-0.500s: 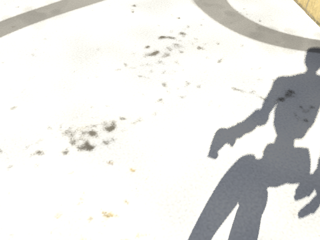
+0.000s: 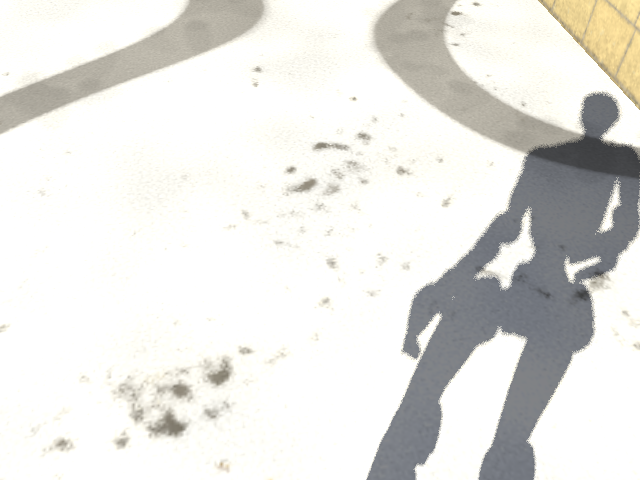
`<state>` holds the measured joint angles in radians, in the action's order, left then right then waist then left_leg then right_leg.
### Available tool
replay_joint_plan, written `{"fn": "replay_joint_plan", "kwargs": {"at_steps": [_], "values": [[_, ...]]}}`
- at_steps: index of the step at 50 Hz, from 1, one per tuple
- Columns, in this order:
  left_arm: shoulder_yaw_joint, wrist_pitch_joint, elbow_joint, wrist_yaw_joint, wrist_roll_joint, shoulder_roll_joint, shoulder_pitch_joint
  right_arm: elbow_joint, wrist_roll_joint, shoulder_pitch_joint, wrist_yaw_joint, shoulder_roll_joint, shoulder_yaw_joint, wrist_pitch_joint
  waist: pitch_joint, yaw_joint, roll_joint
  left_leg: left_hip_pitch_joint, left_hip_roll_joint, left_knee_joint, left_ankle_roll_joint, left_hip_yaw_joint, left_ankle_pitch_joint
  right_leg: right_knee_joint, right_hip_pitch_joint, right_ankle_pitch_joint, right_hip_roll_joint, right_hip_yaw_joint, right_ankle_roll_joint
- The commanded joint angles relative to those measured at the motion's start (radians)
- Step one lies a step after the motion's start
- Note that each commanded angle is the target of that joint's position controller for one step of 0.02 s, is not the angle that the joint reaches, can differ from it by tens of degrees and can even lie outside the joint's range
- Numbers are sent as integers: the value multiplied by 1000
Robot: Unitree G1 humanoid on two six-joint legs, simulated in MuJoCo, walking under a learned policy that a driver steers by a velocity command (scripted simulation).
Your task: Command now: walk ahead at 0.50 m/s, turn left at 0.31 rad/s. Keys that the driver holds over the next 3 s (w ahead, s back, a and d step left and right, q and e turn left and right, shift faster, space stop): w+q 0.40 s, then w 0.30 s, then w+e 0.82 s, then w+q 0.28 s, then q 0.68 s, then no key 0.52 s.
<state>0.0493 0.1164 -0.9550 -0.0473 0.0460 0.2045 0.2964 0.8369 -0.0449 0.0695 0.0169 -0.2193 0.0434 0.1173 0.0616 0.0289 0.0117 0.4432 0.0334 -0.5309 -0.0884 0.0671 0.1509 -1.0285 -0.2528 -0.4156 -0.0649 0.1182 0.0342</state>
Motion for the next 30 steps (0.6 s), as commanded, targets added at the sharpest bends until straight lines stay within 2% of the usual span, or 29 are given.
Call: {"fn": "replay_joint_plan", "kwargs": {"at_steps": [1, 2, 3, 4, 6, 8, 9, 10, 11, 12, 14, 16, 18, 20, 21, 22, 23, 24, 25, 26, 27, 28, 29, 30], "values": [[9, -1, 83, 18, 13, 54, -56, 63, -8, 222, -20, -75, 30, -3, 16, -59, -40, -487, -272, 324, -167, -511, 105, -249, -533, 175, 91, 48, 45], [3, 4, 83, 23, 36, 40, -77, 58, -3, 180, -13, -24, 18, -3, -15, -37, -33, -410, -256, 344, -169, -450, 55, -210, -509, 209, 121, 31, 48], [-5, -1, 92, 25, 44, 12, -97, 51, 1, 156, -9, 3, 9, -4, 15, -16, -30, -371, -230, 350, -170, -420, 6, -167, -471, 222, 132, 15, 37], [-9, -7, 100, 28, 43, 0, -121, 48, 1, 148, -4, -10, 14, 1, 20, -12, -40, -355, -206, 353, -176, -379, -20, -139, -471, 205, 136, -4, 17], [-6, -12, 117, 35, 31, 19, -163, 58, 3, 194, 10, -36, 23, 12, 11, -27, -45, -319, -182, 359, -199, -349, -50, -54, -489, 243, 137, -34, -33], [-7, -13, 127, 44, 30, 19, -196, 81, 2, 258, 27, -47, 26, 19, -20, -41, -52, -272, -180, 355, -224, -347, -99, 57, -496, 339, 141, -59, -69], [26, 5, 189, 81, -66, 120, -291, 35, 86, 218, -11, -156, 49, -1, -86, -39, 3, -200, -208, 370, -173, -380, -98, 129, -503, 365, 150, -51, -74], [23, 15, 203, 92, -70, 109, -347, 33, 86, 238, -27, -166, 49, -11, -85, -57, -11, -195, -205, 369, -150, -385, -108, 206, -490, 411, 140, -47, -82], [17, 21, 210, 93, -61, 82, -372, 38, 72, 273, -37, -157, 47, -18, -84, -70, -39, -188, -186, 360, -130, -365, -122, 287, -460, 459, 124, -48, -80], [16, 24, 219, 88, -57, 64, -396, 43, 66, 309, -43, -141, 45, -26, -76, -85, -66, -193, -168, 347, -114, -354, -138, 346, -428, 503, 106, -50, -77], [17, 23, 237, 77, -59, 57, -439, 50, 69, 363, -46, -112, 43, -33, -66, -103, -95, -234, -153, 325, -108, -360, -124, 415, -399, 532, 81, -51, -67], [17, 23, 265, 65, -62, 57, -486, 53, 74, 398, -45, -94, 42, -38, -68, -116, -93, -314, -161, 288, -111, -397, -121, 469, -418, 514, 72, -39, -57], [15, 32, 296, 51, -62, 62, -532, 52, 70, 426, -48, -88, 46, -46, -69, -124, -88, -402, -173, 228, -116, -444, -141, 524, -438, 475, 62, -28, -47], [17, 43, 313, 40, -64, 75, -541, 41, 69, 417, -58, -102, 56, -58, -70, -112, -102, -423, -177, 172, -114, -474, -178, 582, -376, 438, 48, -30, -38], [20, 47, 310, 38, -65, 88, -511, 31, 66, 400, -61, -114, 61, -62, -59, -92, -114, -412, -176, 140, -107, -469, -239, 602, -303, 413, 40, -45, -28], [30, 51, 294, 40, -61, 111, -443, 20, 64, 384, -60, -117, 64, -63, -21, -61, -125, -400, -154, 79, -94, -455, -374, 625, -183, 400, 23, -68, -7], [45, 54, 268, 45, -50, 144, -323, 4, 63, 364, -54, -103, 61, -59, 59, -8, -119, -361, -112, -30, -70, -421, -498, 614, 6, 420, 43, -69, 34], [60, 52, 238, 53, -35, 191, -124, -33, 50, 306, -45, -94, 55, -49, 186, 90, -83, -199, -73, -253, -40, -373, -411, 534, 301, 460, 174, 37, 107], [78, 37, 211, 62, -27, 252, 39, -25, 64, 454, -36, -18, 32, -34, 351, 81, 174, 156, 55, -605, 46, -264, 14, 532, 709, 420, 405, 411, 288], [69, 24, 188, 57, -50, 200, 66, -14, 80, 497, -31, -59, 29, -23, 362, 74, 289, 309, 43, -763, 55, -262, 423, 649, 719, 241, 487, 660, 334], [55, 12, 202, 63, -59, 141, 2, -24, 87, 403, -30, -128, 50, -24, 200, 76, 182, 390, -9, -841, 61, -261, 350, 682, 586, 136, 445, 567, 285], [47, 3, 215, 63, -56, 123, -75, -55, 77, 291, -33, -144, 53, -27, 88, 58, 64, 377, -49, -829, 61, -217, 260, 712, 412, 160, 399, 432, 242], [40, 0, 213, 54, -47, 117, -128, -82, 59, 222, -36, -129, 55, -28, 6, 26, 14, 346, -75, -776, 59, -191, 212, 751, 249, 238, 357, 348, 222], [32, 2, 212, 47, -37, 102, -153, -90, 49, 217, -37, -113, 58, -33, -20, -12, 20, 291, -105, -727, 57, -182, 192, 780, 143, 302, 320, 282, 205]]}}
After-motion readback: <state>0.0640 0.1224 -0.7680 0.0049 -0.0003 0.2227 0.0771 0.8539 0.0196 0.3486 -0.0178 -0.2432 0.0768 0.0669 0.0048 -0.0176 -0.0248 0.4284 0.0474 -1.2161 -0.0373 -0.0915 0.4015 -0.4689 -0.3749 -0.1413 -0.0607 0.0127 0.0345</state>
